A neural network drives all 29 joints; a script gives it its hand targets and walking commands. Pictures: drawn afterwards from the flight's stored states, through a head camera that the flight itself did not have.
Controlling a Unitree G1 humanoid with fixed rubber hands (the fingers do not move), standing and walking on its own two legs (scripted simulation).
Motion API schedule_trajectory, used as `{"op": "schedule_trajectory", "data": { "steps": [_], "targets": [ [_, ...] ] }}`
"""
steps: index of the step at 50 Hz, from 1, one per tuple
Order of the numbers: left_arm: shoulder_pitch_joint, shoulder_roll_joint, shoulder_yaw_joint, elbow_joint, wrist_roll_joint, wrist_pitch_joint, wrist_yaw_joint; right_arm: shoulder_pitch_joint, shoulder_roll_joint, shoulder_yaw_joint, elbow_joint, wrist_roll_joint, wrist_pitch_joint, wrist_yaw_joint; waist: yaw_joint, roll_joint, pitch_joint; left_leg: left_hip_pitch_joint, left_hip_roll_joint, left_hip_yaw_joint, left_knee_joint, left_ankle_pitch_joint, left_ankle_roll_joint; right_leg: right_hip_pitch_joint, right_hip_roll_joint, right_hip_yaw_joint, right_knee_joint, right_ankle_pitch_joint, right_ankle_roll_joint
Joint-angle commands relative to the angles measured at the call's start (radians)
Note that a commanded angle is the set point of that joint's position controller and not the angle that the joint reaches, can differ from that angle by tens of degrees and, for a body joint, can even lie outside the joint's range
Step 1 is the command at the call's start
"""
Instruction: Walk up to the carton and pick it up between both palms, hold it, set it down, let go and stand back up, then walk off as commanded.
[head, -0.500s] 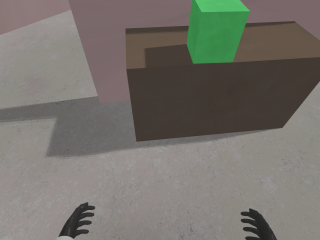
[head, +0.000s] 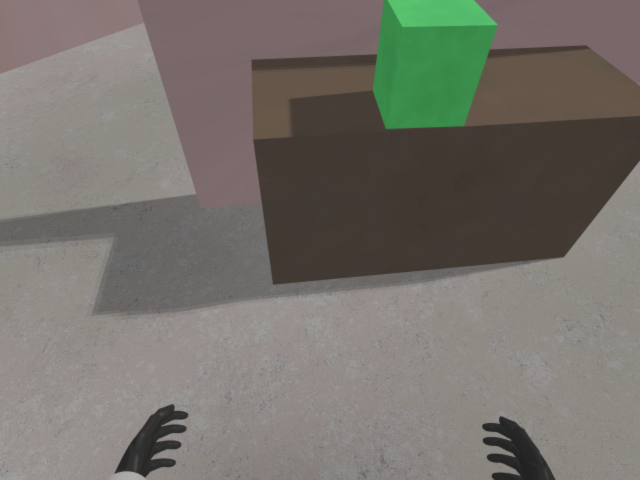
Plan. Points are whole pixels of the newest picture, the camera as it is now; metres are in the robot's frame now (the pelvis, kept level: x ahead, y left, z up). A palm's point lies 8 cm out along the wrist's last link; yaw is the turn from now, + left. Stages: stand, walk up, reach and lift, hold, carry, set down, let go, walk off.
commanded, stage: stand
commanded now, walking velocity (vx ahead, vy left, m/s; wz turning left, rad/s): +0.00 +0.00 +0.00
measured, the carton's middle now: (425, 62) +1.06 -0.22 +0.02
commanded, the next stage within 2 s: none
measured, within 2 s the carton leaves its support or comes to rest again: neither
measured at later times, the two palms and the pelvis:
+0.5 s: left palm out of the picture +0.13 +0.25 -0.08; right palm out of the picture +0.13 -0.25 -0.07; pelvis -0.02 +0.00 +0.00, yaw +0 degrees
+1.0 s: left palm out of the picture +0.13 +0.25 -0.07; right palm out of the picture +0.12 -0.25 -0.08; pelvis -0.03 +0.00 +0.00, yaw +0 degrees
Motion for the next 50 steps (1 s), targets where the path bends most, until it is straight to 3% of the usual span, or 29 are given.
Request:
{"op": "schedule_trajectory", "data": {
  "steps": [1,5,8,11,18,28,33,36,41,44,47,50],
  "targets": [
    [-0.047,0.247,0.095,0.0,-0.013,-0.046,0.008,-0.044,-0.264,-0.095,-0.016,-0.017,-0.05,-0.017,-0.001,-0.003,-0.117,0.073,0.09,-0.08,-0.142,0.309,0.079,0.029,-0.093,0.091,-0.101,0.333,-0.092],
    [-0.049,0.25,0.098,0.002,-0.012,-0.046,0.003,-0.053,-0.257,-0.088,-0.016,-0.021,-0.049,-0.016,0.006,0.015,-0.107,0.052,0.094,-0.099,-0.163,0.293,0.084,0.034,-0.087,0.087,-0.098,0.308,-0.086],
    [-0.051,0.254,0.096,0.004,-0.011,-0.047,0.006,-0.047,-0.256,-0.091,-0.016,-0.022,-0.047,-0.016,-0.005,-0.008,-0.094,0.059,0.087,-0.088,-0.163,0.276,0.078,0.02,-0.092,0.099,-0.115,0.298,-0.089],
    [-0.051,0.254,0.098,0.006,-0.012,-0.044,0.005,-0.057,-0.263,-0.092,-0.017,-0.02,-0.052,-0.012,0.002,0.019,-0.099,0.045,0.094,-0.101,-0.173,0.27,0.083,0.028,-0.09,0.094,-0.11,0.279,-0.09],
    [-0.041,0.254,0.098,0.009,-0.015,-0.047,0.003,-0.045,-0.261,-0.092,-0.011,-0.02,-0.051,-0.011,0.001,0.0,-0.089,0.044,0.091,-0.091,-0.171,0.253,0.079,0.031,-0.09,0.096,-0.122,0.285,-0.085],
    [-0.056,0.256,0.095,0.014,-0.011,-0.047,-0.001,-0.064,-0.257,-0.094,-0.008,-0.023,-0.049,-0.009,-0.003,0.01,-0.051,0.02,0.089,-0.107,-0.201,0.157,0.078,-0.003,-0.086,0.113,-0.157,0.178,-0.081],
    [-0.048,0.249,0.095,0.016,-0.014,-0.049,-0.004,-0.068,-0.269,-0.097,0.0,-0.022,-0.053,-0.006,0.011,0.02,-0.043,0.011,0.096,-0.125,-0.221,0.138,0.082,0.002,-0.086,0.107,-0.16,0.141,-0.081],
    [-0.05,0.264,0.096,0.022,-0.012,-0.05,-0.001,-0.063,-0.267,-0.098,0.003,-0.019,-0.051,-0.007,-0.002,-0.008,-0.048,0.017,0.084,-0.104,-0.205,0.149,0.072,0.003,-0.094,0.124,-0.172,0.169,-0.087],
    [-0.054,0.26,0.095,0.016,-0.015,-0.049,-0.002,-0.062,-0.268,-0.095,0.008,-0.022,-0.054,-0.004,0.004,0.007,-0.048,0.019,0.09,-0.115,-0.207,0.152,0.077,0.001,-0.093,0.122,-0.169,0.157,-0.084],
    [-0.053,0.264,0.092,0.022,-0.014,-0.052,-0.001,-0.059,-0.268,-0.095,0.01,-0.02,-0.05,-0.006,-0.008,0.001,-0.046,0.034,0.087,-0.11,-0.204,0.153,0.076,-0.014,-0.091,0.125,-0.176,0.165,-0.086],
    [-0.059,0.27,0.094,0.022,-0.014,-0.052,-0.002,-0.067,-0.269,-0.097,0.007,-0.018,-0.052,-0.007,-0.002,-0.015,-0.034,0.012,0.086,-0.115,-0.206,0.158,0.075,-0.008,-0.091,0.12,-0.175,0.169,-0.085],
    [-0.051,0.268,0.095,0.024,-0.016,-0.051,-0.001,-0.071,-0.28,-0.097,0.013,-0.02,-0.051,-0.003,0.007,0.011,-0.045,0.012,0.089,-0.117,-0.22,0.144,0.075,0.005,-0.087,0.115,-0.166,0.155,-0.08]
  ]
}}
